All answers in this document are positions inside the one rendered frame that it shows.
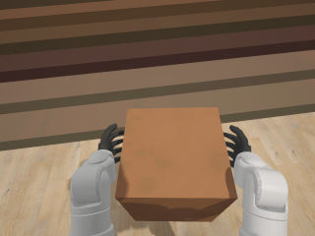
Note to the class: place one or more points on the robot right hand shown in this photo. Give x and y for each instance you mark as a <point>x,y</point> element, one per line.
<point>241,143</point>

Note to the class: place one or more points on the robot left hand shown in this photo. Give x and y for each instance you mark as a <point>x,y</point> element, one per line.
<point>107,142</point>

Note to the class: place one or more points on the robot left forearm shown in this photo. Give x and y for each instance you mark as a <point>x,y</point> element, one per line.
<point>90,198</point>

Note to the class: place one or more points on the robot right forearm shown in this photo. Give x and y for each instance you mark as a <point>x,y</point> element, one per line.
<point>264,198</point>

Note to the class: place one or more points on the carton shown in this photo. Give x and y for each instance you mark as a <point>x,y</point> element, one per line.
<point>174,165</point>

